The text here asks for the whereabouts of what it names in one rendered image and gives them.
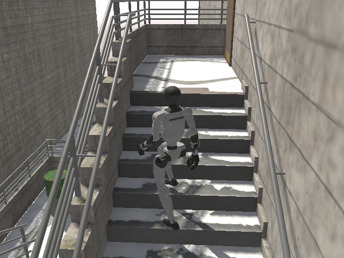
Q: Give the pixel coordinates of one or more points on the left robot forearm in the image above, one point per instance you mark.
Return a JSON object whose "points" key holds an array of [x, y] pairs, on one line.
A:
{"points": [[147, 143]]}

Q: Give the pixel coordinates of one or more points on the robot left hand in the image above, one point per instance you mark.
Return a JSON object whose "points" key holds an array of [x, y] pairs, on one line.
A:
{"points": [[140, 151]]}

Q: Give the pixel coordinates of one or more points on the right robot forearm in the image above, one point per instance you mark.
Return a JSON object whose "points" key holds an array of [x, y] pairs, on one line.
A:
{"points": [[194, 144]]}

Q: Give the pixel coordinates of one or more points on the left robot upper arm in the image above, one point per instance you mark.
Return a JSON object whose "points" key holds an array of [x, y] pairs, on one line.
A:
{"points": [[157, 118]]}

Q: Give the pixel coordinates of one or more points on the robot right hand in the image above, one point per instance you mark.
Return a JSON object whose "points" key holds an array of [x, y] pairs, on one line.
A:
{"points": [[191, 160]]}

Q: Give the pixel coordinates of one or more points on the right robot upper arm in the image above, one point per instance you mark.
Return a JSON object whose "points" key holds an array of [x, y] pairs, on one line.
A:
{"points": [[190, 121]]}

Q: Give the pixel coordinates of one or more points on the right robot foot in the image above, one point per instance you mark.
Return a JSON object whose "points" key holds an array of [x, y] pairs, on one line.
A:
{"points": [[173, 182]]}

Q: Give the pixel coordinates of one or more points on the robot right thigh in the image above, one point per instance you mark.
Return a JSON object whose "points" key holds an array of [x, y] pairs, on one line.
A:
{"points": [[181, 145]]}

